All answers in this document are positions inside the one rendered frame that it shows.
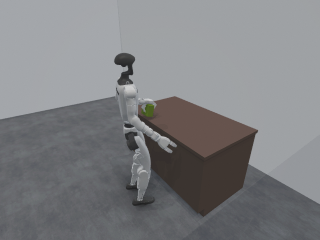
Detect robot foot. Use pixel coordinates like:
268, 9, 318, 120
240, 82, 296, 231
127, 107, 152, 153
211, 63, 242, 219
132, 196, 155, 206
126, 181, 138, 190

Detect left robot hand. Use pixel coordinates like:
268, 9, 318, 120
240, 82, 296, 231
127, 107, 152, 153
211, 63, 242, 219
141, 98, 157, 112

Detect robot left foot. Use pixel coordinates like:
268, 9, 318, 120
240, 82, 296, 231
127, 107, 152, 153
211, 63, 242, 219
126, 181, 138, 190

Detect left robot upper arm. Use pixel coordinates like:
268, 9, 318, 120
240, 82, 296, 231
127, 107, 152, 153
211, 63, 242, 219
115, 77, 120, 103

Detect right robot hand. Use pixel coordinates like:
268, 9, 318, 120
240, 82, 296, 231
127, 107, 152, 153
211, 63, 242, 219
157, 136, 177, 153

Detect right robot upper arm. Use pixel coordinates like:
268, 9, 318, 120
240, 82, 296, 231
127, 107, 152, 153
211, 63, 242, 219
124, 86, 140, 125

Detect table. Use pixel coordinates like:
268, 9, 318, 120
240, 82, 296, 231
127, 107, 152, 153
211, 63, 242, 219
133, 96, 258, 217

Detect robot right foot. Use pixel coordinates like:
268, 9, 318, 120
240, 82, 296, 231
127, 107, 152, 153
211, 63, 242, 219
132, 196, 155, 206

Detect right robot forearm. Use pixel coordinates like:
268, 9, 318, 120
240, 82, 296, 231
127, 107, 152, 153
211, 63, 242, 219
131, 117, 161, 142

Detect sponge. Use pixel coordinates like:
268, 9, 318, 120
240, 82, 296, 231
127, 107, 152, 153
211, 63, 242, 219
141, 104, 155, 117

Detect left robot forearm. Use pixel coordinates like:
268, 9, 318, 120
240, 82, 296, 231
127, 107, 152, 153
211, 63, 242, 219
138, 98, 145, 105

